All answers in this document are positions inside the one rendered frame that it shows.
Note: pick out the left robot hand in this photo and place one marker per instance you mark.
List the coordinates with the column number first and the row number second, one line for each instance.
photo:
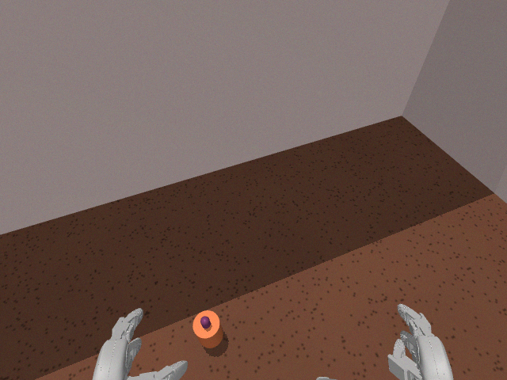
column 117, row 354

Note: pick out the right robot hand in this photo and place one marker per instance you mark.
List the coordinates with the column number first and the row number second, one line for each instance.
column 429, row 358

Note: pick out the bottle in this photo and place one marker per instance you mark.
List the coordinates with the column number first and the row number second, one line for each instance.
column 208, row 329

